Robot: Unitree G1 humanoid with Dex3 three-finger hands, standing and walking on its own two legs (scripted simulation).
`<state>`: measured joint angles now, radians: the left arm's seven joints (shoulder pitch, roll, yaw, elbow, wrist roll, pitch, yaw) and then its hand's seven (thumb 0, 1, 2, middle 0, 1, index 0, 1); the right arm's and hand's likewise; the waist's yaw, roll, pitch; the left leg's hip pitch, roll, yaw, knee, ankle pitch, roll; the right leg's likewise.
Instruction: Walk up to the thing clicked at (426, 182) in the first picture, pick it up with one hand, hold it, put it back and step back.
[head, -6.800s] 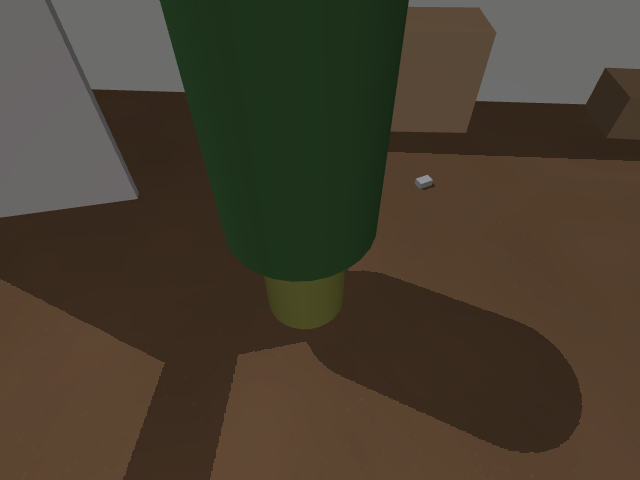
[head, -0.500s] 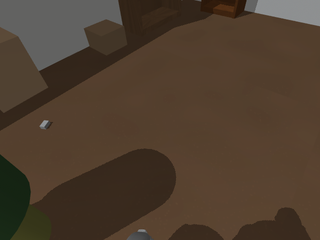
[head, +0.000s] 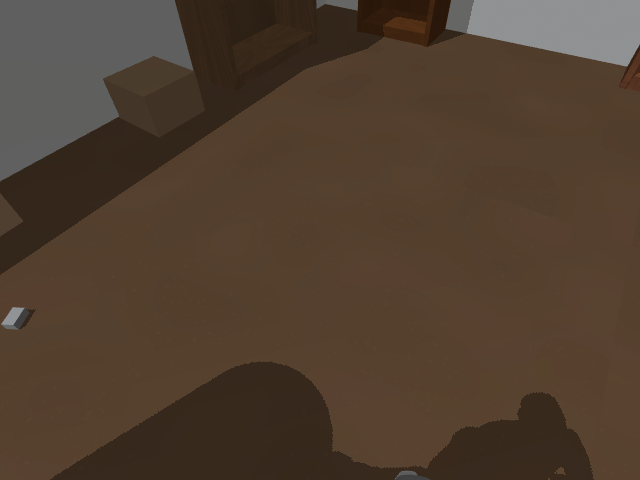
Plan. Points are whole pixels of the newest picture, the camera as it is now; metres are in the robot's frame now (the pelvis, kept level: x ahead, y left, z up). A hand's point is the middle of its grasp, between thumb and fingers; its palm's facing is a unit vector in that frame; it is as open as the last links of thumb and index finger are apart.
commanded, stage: walk up
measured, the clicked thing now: (15, 318) +0.80 +1.15 -0.75
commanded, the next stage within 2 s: none
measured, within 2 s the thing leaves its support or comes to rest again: neither
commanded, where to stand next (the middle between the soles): +0.69 +0.05 m, yaw +0 degrees
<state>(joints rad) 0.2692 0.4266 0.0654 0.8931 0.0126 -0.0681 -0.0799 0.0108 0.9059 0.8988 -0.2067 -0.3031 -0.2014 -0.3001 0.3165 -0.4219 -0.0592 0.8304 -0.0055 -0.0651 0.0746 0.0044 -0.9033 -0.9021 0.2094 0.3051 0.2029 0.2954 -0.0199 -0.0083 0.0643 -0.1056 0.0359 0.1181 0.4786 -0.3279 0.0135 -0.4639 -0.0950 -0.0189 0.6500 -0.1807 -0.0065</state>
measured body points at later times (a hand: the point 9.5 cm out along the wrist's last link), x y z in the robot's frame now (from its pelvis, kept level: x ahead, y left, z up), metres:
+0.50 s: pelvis +0.22 +0.02 -0.02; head +0.24 +0.04 +0.43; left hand +0.23 +0.35 -0.14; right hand +0.34 -0.30 -0.11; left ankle +0.31 +0.14 -0.74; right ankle +0.14 -0.14 -0.72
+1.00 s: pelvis +0.40 +0.01 -0.01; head +0.41 -0.01 +0.44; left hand +0.47 +0.33 -0.10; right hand +0.46 -0.31 -0.14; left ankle +0.37 +0.13 -0.68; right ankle +0.46 -0.10 -0.73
